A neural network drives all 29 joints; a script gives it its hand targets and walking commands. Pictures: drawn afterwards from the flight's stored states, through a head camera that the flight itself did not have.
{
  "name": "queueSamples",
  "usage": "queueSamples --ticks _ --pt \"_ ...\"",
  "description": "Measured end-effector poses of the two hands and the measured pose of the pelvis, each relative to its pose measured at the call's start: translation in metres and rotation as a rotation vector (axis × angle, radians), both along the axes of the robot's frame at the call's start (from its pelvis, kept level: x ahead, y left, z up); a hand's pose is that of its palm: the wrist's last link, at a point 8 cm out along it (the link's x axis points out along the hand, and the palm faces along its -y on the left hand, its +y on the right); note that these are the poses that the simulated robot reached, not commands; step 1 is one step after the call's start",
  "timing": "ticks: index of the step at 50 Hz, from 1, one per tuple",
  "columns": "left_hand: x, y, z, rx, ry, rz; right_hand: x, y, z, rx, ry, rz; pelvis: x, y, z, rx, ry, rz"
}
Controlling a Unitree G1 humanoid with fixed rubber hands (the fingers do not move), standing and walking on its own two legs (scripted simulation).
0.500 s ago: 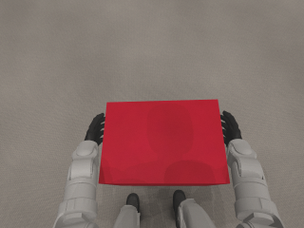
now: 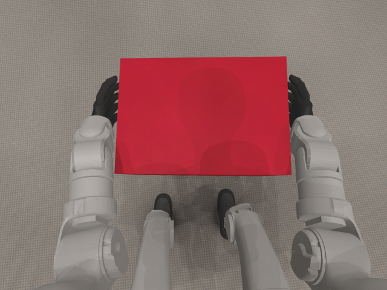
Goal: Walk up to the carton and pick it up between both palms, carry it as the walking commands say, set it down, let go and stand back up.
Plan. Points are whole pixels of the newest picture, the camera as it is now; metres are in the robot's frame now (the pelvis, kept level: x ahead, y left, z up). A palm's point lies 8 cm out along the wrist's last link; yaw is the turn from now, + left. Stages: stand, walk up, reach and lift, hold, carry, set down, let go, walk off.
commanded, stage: set down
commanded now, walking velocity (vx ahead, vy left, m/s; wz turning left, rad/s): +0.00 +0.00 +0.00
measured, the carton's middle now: (202, 129) +0.41 -0.01 -0.17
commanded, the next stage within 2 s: none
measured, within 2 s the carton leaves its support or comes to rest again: neither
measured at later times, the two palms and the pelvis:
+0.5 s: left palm (121, 110) +0.48 +0.17 -0.19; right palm (283, 113) +0.44 -0.21 -0.19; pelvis -0.04 +0.00 -0.06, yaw -1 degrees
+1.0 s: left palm (132, 102) +0.51 +0.16 -0.25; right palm (277, 109) +0.47 -0.22 -0.26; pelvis -0.08 +0.00 -0.13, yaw -1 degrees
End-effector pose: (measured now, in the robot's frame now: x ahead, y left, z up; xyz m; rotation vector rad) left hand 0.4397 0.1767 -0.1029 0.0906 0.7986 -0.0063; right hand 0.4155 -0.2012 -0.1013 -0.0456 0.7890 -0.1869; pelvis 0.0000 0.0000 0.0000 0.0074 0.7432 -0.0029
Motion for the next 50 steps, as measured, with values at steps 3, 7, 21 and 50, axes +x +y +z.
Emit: queueSamples --ticks 3,7,21,50 --pt "0.002 0.001 -0.008 0.000 -0.005 -0.001 0.002 0.001 -0.008 -0.003 -0.004 0.001 -0.006 0.001 -0.009 -0.001 0.005 0.000" --pt "0.009 -0.001 -0.016 -0.004 -0.023 -0.001 0.007 -0.001 -0.016 -0.005 -0.023 -0.004 -0.014 0.001 -0.022 -0.003 0.009 -0.001" --pt "0.030 -0.005 -0.063 -0.021 -0.039 0.002 0.024 -0.004 -0.065 0.007 -0.044 -0.023 -0.032 0.001 -0.055 -0.006 0.007 -0.005" --pt "0.070 -0.020 -0.146 -0.048 -0.116 0.018 0.053 -0.018 -0.157 0.056 -0.126 -0.082 -0.084 -0.002 -0.130 -0.002 -0.205 -0.017"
